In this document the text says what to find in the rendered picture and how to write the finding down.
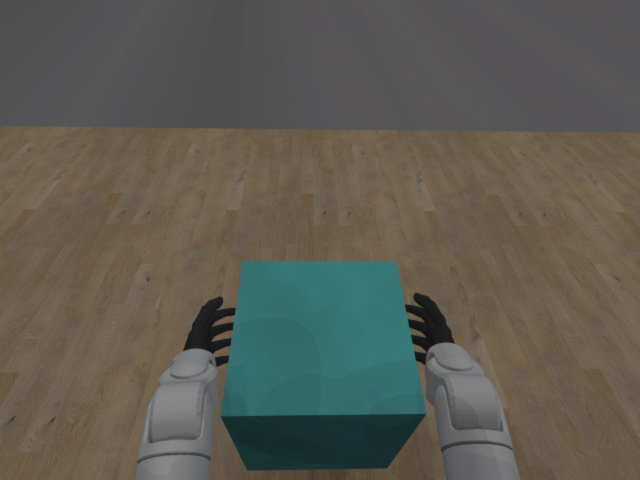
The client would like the robot left hand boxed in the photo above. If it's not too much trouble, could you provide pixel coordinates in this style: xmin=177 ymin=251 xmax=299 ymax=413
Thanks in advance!
xmin=183 ymin=297 xmax=236 ymax=367

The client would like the robot right forearm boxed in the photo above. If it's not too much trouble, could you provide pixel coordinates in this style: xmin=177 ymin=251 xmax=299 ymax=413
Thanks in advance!
xmin=425 ymin=343 xmax=520 ymax=480

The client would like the robot right hand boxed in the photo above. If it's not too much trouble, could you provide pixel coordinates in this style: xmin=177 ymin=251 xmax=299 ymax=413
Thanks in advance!
xmin=405 ymin=293 xmax=455 ymax=365

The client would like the robot left forearm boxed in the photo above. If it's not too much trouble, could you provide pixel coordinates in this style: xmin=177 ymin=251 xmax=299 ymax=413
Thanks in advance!
xmin=135 ymin=349 xmax=219 ymax=480

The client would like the carton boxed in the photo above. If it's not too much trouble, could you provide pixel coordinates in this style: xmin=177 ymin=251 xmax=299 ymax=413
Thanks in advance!
xmin=221 ymin=261 xmax=427 ymax=471

